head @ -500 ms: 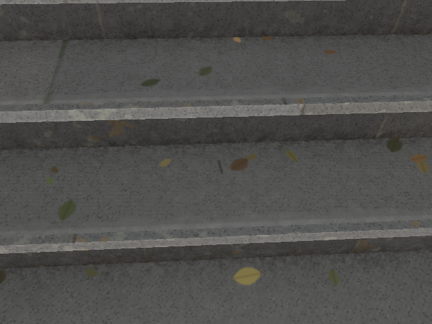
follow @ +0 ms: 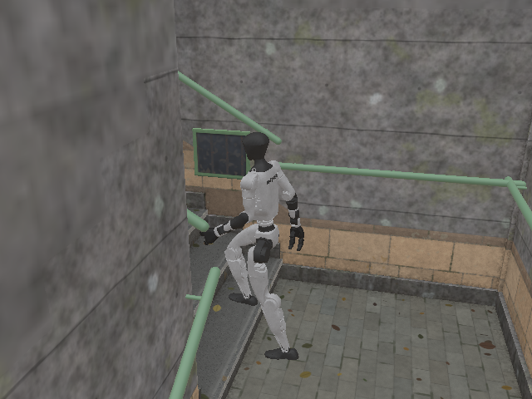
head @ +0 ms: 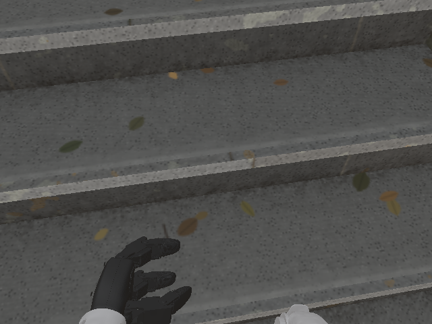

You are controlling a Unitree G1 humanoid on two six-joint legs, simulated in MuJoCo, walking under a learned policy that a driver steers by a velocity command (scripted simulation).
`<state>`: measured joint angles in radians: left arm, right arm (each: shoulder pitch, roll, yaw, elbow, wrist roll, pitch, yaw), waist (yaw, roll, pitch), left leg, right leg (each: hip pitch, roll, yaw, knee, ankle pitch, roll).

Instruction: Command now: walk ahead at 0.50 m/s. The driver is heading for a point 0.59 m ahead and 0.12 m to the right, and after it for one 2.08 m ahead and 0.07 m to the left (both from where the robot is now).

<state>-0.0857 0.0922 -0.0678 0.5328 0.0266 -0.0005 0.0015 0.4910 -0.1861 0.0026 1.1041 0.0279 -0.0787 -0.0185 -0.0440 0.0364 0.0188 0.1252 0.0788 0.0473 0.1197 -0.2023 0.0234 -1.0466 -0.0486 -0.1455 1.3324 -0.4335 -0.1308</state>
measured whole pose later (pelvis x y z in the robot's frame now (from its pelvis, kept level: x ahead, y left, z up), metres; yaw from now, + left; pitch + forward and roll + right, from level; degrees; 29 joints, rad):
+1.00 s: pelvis +0.62 -0.07 +0.35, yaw -1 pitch +9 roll -3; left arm -0.17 0.09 -0.09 0.74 0.03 0.02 -0.08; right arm 0.51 -0.09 0.02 1.13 -0.05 -0.12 0.12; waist -0.05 0.07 -0.19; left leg -0.02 0.07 0.03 0.22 -0.20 0.08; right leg -1.09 -0.01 -0.13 1.29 -0.38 -0.14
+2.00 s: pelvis +1.15 -0.07 +0.68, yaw +1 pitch +7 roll -2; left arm -0.09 0.08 -0.08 0.83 0.04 0.05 -0.08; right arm 0.51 -0.06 0.05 1.17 -0.08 -0.09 0.10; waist -0.05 0.05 -0.17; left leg -0.05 0.07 0.09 0.20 -0.27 0.03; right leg -1.28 -0.11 -0.12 1.57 -0.20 -0.21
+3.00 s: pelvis +1.64 -0.03 +1.00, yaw +0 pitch +6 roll +2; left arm 0.15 0.18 0.00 1.00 0.03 -0.06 -0.10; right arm 0.45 -0.13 0.01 1.18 -0.11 -0.04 0.04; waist -0.02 -0.04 -0.14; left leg -0.33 -0.04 0.15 0.58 -0.35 0.08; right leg -1.33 0.01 0.16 2.12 -0.05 -0.26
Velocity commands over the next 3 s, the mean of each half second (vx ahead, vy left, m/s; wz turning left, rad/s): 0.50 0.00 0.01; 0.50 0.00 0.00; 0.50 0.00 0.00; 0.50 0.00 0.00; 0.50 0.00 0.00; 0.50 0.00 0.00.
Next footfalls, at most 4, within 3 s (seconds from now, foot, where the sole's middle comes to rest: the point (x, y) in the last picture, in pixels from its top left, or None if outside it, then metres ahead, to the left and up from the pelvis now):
0.54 left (201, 263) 0.48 0.05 -0.45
0.98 right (287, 107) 0.80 -0.18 -0.28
1.50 left None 1.06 0.05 -0.10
2.04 right None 1.36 -0.19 0.07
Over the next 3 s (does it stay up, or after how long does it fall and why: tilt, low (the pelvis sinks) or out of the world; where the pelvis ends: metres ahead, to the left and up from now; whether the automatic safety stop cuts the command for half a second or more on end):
stays up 1.64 -0.03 1.00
